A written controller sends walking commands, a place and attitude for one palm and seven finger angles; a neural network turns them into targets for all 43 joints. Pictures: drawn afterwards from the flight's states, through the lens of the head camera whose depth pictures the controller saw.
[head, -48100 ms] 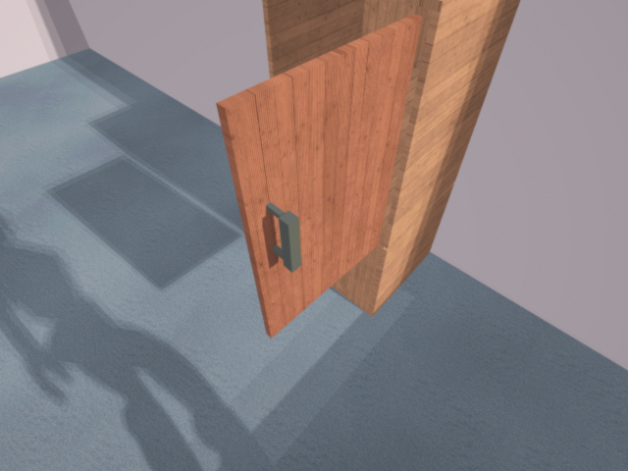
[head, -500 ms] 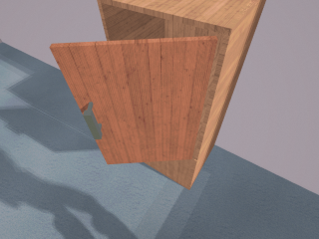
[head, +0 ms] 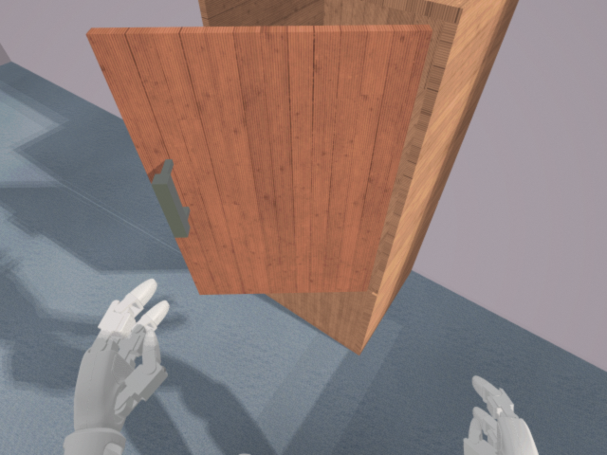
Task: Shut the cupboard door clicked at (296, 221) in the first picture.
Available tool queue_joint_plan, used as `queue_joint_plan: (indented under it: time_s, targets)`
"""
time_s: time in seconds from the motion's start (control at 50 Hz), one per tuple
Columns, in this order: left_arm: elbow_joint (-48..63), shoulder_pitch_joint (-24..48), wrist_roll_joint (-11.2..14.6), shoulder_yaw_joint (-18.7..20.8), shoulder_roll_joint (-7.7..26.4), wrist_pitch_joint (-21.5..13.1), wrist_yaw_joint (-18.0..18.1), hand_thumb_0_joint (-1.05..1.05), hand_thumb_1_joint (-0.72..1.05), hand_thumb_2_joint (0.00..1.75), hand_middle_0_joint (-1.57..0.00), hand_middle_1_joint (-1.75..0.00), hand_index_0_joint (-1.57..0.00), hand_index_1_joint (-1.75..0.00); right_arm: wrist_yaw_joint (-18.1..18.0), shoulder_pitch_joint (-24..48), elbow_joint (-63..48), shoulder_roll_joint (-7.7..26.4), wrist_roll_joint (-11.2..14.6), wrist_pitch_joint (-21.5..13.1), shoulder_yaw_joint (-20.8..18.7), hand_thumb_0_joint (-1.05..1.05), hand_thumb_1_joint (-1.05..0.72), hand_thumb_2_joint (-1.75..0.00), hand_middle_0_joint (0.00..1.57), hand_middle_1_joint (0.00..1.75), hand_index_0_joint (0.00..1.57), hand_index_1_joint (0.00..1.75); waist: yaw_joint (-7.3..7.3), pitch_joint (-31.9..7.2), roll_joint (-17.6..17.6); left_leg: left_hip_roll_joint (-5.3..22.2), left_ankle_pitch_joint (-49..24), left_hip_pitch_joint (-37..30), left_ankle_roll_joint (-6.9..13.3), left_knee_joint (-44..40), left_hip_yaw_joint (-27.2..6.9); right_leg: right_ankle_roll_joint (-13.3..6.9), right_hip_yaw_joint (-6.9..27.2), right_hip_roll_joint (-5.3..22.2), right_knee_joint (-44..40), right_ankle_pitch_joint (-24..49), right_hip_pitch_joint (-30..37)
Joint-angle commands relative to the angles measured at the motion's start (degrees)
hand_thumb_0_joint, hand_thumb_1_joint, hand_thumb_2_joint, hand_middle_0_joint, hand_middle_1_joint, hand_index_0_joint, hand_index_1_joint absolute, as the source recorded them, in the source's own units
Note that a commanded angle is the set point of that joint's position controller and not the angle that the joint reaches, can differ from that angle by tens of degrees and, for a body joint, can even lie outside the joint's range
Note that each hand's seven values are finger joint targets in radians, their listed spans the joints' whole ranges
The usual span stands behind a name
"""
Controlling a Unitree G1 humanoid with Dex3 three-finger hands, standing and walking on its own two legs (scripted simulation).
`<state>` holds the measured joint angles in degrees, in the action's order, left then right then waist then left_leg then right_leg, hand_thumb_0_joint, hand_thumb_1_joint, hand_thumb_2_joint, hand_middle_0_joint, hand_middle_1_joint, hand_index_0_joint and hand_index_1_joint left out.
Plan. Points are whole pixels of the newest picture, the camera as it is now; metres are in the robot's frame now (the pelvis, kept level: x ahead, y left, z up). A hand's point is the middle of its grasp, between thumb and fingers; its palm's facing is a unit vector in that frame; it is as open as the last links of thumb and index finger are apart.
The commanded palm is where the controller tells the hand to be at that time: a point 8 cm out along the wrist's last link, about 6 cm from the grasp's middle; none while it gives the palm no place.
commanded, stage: raise the hand and make a fist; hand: left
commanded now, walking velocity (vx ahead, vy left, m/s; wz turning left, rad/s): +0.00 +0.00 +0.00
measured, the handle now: (175, 198) +0.48 +0.23 +0.06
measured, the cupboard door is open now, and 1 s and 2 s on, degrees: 36 36 36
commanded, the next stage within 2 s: bring the fist close to the handle in 1.66 s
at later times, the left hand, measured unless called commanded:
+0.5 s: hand (137, 406) +0.18 +0.21 +0.01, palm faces +0.06 -1.00 -0.03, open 4.5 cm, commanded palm +0.15 +0.26 +0.02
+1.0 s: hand (119, 385) +0.20 +0.22 +0.04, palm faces +0.07 -1.00 -0.04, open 3.1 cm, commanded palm +0.17 +0.27 +0.04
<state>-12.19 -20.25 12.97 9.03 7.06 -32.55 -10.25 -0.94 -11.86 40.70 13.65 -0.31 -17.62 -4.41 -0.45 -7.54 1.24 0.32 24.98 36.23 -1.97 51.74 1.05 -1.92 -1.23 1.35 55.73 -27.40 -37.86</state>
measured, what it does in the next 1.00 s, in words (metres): stands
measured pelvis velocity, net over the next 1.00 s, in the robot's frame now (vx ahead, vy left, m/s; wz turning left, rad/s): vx -0.01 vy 0.03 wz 0.02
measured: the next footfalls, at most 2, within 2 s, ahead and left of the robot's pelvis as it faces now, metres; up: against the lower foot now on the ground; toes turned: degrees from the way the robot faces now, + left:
none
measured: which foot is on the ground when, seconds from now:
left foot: down 0.00-1.00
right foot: down 0.00-1.00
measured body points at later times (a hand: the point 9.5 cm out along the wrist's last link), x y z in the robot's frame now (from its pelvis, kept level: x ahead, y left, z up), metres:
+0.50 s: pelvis -0.04 +0.03 -0.04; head +0.01 +0.03 +0.41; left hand +0.17 +0.26 +0.02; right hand +0.12 -0.19 -0.12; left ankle +0.01 +0.14 -0.69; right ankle +0.00 -0.09 -0.69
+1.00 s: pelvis -0.01 +0.03 -0.03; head +0.03 +0.04 +0.42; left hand +0.19 +0.28 +0.05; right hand +0.19 -0.18 -0.09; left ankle +0.01 +0.14 -0.69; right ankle +0.00 -0.09 -0.69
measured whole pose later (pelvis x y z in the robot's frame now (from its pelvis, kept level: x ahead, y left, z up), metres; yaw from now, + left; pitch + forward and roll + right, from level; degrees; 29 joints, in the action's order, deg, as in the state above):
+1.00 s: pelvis -0.01 +0.03 -0.03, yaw +1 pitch +12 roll -3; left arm 8.0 -24.9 14.0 6.9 12.7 -18.8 -9.7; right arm -3.0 -13.7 26.2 12.7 0.4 -10.2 2.0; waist 1.2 -7.9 -1.6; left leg 0.5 29.4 47.3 0.5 64.4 -2.3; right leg 0.1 -4.2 1.0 61.3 -29.0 -44.5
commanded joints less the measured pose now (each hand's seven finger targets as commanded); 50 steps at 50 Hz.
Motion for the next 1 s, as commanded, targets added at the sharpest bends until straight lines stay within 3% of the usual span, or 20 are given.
queue_joint_plan:
  time_s: [0.0, 0.06, 0.08, 0.1, 0.14, 0.18, 0.22, 0.28, 0.3, 0.32, 0.36, 0.4, 0.48, 0.56, 0.7, 0.78, 0.9, 0.98]
  targets:
    - [6.04, -8.16, 3.25, 5.78, 9.62, -7.15, -9.52, 0.0, 0.9, 0.9, -0.44, -0.56, -0.44, -0.56, 0.55, 4.89, -14.91, 6.54, 0.38, -1.68, -1.85, 0.0, -0.9, -0.9, 0.2, 0.3, 0.2, 0.3, 5.37, -11.08, 0.35, -3.44, -10.19, 11.91, 1.69, 8.41, 1.69, 1.08, 7.03, 1.54, 0.83, 16.65, 1.61]
    - [17.0, 1.32, 5.01, 4.66, 10.62, -2.13, -7.6, 0.0, 0.9, 0.9, -0.49, -0.62, -0.49, -0.62, -0.92, 5.15, -19.92, 6.43, 1.42, -0.84, -0.88, 0.0, -0.9, -0.9, 0.2, 0.3, 0.2, 0.3, 3.29, -10.11, -0.29, -2.64, -1.44, 14.46, 3.04, 10.13, 1.03, 1.11, 8.67, 0.74, -3.71, -5.29, -3.95]
    - [22.51, 5.46, 5.12, 4.12, 11.36, -1.87, -6.16, 0.0, 0.9, 0.9, -0.51, -0.64, -0.51, -0.64, -1.5, 4.5, -20.37, 6.53, 1.49, -0.62, -0.64, 0.0, -0.9, -0.9, 0.2, 0.3, 0.2, 0.3, 1.91, -10.25, 0.7, -1.96, 0.28, 14.99, 3.47, 11.16, 0.37, 1.35, 9.32, 0.32, -4.64, -9.22, -5.41]
    - [27.01, 7.68, 4.52, 3.55, 11.81, -1.98, -4.75, 0.0, 0.9, 0.9, -0.53, -0.66, -0.53, -0.66, -1.94, 4.02, -20.97, 6.52, 1.39, -0.65, -0.39, 0.0, -0.9, -0.9, 0.2, 0.3, 0.2, 0.3, 1.54, -11.43, -0.53, -1.58, 1.95, 14.46, 3.74, 11.28, -0.16, 1.22, 9.27, 0.24, -5.28, -12.75, -6.23]
    - [33.31, 9.83, 3.14, 0.32, 10.81, -2.17, -2.54, 0.0, 0.9, 0.9, -0.57, -0.7, -0.57, -0.7, -2.85, 2.57, -20.78, 6.38, 1.15, -1.13, 0.43, 0.0, -0.9, -0.9, 0.2, 0.3, 0.2, 0.3, -0.3, -11.63, -3.52, -1.06, 2.67, 11.85, 4.14, 10.98, -1.31, 0.72, 6.73, -0.77, -4.12, -11.33, -8.97]
    - [33.55, 9.65, 1.92, -1.93, 10.43, -0.88, -1.74, 0.0, 0.9, 0.9, -0.6, -0.74, -0.6, -0.74, -3.58, 1.82, -20.25, 6.76, 1.22, -1.17, 1.27, 0.0, -0.9, -0.9, 0.2, 0.3, 0.2, 0.3, -1.92, -9.34, -1.96, -0.6, 4.5, 12.47, 4.34, 10.46, -2.51, 0.74, 4.88, -1.65, -3.37, -11.45, -10.96]
    - [30.76, 6.95, 1.5, -3.69, 9.24, 1.79, -2.09, 0.0, 0.9, 0.9, -0.64, -0.78, -0.64, -0.78, -3.97, 1.76, -19.87, 7.0, 1.31, -1.27, 1.73, 0.0, -0.9, -0.9, 0.2, 0.3, 0.2, 0.3, -1.87, -8.23, -3.61, -0.7, 6.24, 13.24, 4.08, 9.7, -3.26, 0.79, 3.47, -1.79, -2.67, -11.07, -11.77]
    - [24.75, 1.87, 1.08, -1.23, 10.81, 8.27, -2.13, 0.0, 0.9, 0.9, -0.69, -0.84, -0.69, -0.84, -4.07, 1.77, -19.92, 6.92, 1.76, -0.39, 2.43, 0.0, -0.9, -0.9, 0.2, 0.3, 0.2, 0.3, -0.01, -7.4, -2.97, -0.88, 7.42, 14.38, 3.8, 7.15, -3.83, 0.65, 2.06, -1.99, -3.17, -11.72, -9.87]
    - [24.92, 0.9, 1.6, -1.52, 9.87, 10.05, -2.13, 0.0, 0.9, 0.9, -0.71, -0.86, -0.71, -0.86, -3.97, 1.51, -20.34, 6.8, 1.8, -0.1, 2.38, 0.0, -0.9, -0.9, 0.2, 0.3, 0.2, 0.3, 0.12, -8.48, -2.42, -1.02, 6.9, 14.0, 3.62, 6.74, -3.89, 0.94, 1.88, -1.63, -3.57, -11.13, -8.91]
    - [25.36, -0.17, 1.85, 0.36, 11.16, 11.62, -1.69, 0.0, 0.9, 0.9, -0.73, -0.88, -0.73, -0.88, -3.97, 1.95, -20.77, 6.52, 1.87, 0.24, 2.36, 0.0, -0.9, -0.9, 0.2, 0.3, 0.2, 0.3, 1.39, -9.1, -2.16, -1.08, 6.57, 14.03, 3.39, 5.78, -3.84, 0.93, 1.9, -1.41, -4.08, -11.34, -6.96]
    - [26.86, -0.81, 2.34, 2.26, 11.79, 13.32, -0.23, 0.0, 0.9, 0.9, -0.77, -0.92, -0.77, -0.92, -3.84, 2.14, -21.35, 6.03, 1.75, 0.8, 2.53, 0.0, -0.9, -0.9, 0.2, 0.3, 0.2, 0.3, 2.24, -10.43, -1.39, -1.14, 3.9, 13.18, 3.38, 5.05, -3.59, 0.99, 1.88, -1.3, -4.56, -9.74, -4.33]
    - [29.52, -1.49, 2.24, 3.32, 11.78, 12.65, 1.67, 0.0, 0.9, 0.9, -0.81, -0.96, -0.81, -0.96, -3.62, 2.37, -21.42, 5.63, 1.31, 0.88, 2.67, 0.0, -0.9, -0.9, 0.2, 0.3, 0.2, 0.3, 2.88, -11.52, -2.94, -0.93, 1.02, 11.14, 3.32, 4.06, -3.81, 0.69, 0.17, -1.54, -3.29, -5.74, -3.61]
    - [30.35, -1.54, 1.66, 1.64, 10.46, 8.77, 3.57, 0.0, 0.9, 0.9, -0.88, -1.04, -0.88, -1.04, -3.06, 1.68, -20.57, 5.92, 0.42, 0.73, 2.84, 0.0, -0.9, -0.9, 0.2, 0.3, 0.2, 0.3, 1.6, -9.64, -3.02, -0.59, -0.94, 9.52, 3.24, 3.28, -4.53, 0.42, -2.34, -2.29, -1.2, -1.09, -5.48]
    - [29.5, -1.95, 1.39, -0.77, 9.56, 6.57, 2.3, 0.0, 0.9, 0.9, -0.95, -1.12, -0.95, -1.12, -2.85, 0.28, -20.26, 7.09, 0.4, 0.44, 2.44, 0.0, -0.9, -0.9, 0.2, 0.3, 0.2, 0.3, 0.42, -8.74, -3.24, -0.44, 0.58, 8.88, 2.94, 2.64, -4.94, 0.39, -2.8, -2.19, -0.67, -0.91, -7.28]
    - [33.33, -4.29, 1.65, 1.06, 11.18, 8.13, 2.26, 0.0, 0.9, 0.9, -1.08, -1.26, -1.08, -1.26, -2.99, -0.63, -21.3, 7.19, 0.53, 1.88, 2.08, 0.0, -0.9, -0.9, 0.2, 0.3, 0.2, 0.3, 1.54, -11.93, -4.97, -0.4, -6.22, 4.53, 2.65, 1.09, -5.18, 0.09, -3.87, -2.45, -0.06, 6.12, -3.53]
    - [33.89, -3.69, 1.17, 1.03, 11.19, 8.72, 2.79, 0.0, 0.9, 0.9, -1.15, -1.34, -1.15, -1.34, -2.89, -1.31, -21.64, 7.1, 0.52, 3.28, 2.16, 0.0, -0.9, -0.9, 0.2, 0.3, 0.2, 0.3, 1.06, -10.75, -5.45, -0.18, -9.11, 3.08, 2.44, 0.84, -5.21, 0.06, -4.21, -2.87, -0.24, 8.83, -2.92]
    - [31.27, -2.38, 1.62, 0.35, 10.42, 10.25, 0.96, 0.0, 0.9, 0.9, -1.26, -1.46, -1.26, -1.46, -2.83, -1.45, -22.32, 7.08, 0.67, 4.63, 2.62, 0.0, -0.9, -0.9, 0.2, 0.3, 0.2, 0.3, 0.17, -8.3, -4.27, -0.39, -7.91, 3.18, 2.55, 0.78, -4.56, 0.3, -3.73, -2.92, -2.21, 9.31, -2.27]
    - [31.6, -0.42, 2.45, 2.2, 12.27, 11.11, -0.3, 0.0, 0.9, 0.9, -1.3, -1.5, -1.3, -1.5, -3.07, -1.51, -22.6, 7.09, 0.84, 4.96, 2.99, 0.0, -0.9, -0.9, 0.2, 0.3, 0.2, 0.3, 0.6, -8.98, -5.53, -0.64, -8.34, 2.67, 2.69, 0.6, -4.21, 0.15, -2.96, -2.98, -3.33, 10.06, -0.09]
